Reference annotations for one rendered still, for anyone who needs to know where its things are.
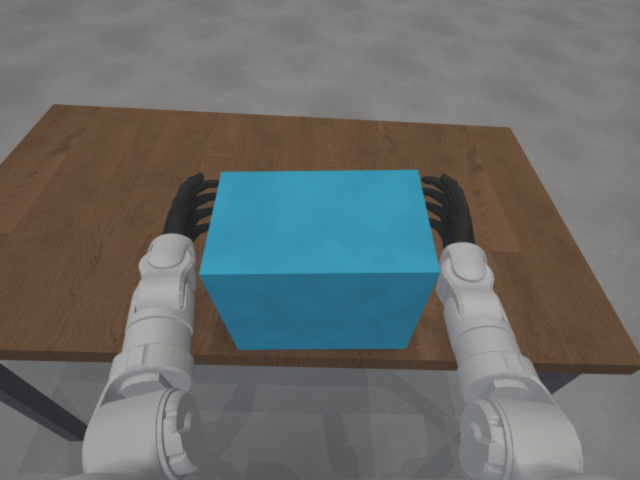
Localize right robot hand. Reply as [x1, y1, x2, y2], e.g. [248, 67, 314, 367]
[421, 174, 475, 249]

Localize left robot forearm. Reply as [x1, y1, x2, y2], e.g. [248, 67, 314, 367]
[82, 233, 197, 474]

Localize robot right upper arm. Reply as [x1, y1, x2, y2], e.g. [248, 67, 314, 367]
[459, 395, 624, 480]

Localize carton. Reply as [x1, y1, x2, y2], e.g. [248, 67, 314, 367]
[199, 170, 440, 350]

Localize left robot hand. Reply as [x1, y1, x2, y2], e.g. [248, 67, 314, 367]
[162, 173, 219, 242]

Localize robot left upper arm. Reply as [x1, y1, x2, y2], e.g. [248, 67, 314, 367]
[61, 387, 206, 480]

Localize table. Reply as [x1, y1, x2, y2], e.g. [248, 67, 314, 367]
[0, 104, 640, 441]

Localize right robot forearm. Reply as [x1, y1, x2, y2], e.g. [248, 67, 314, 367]
[436, 242, 583, 474]

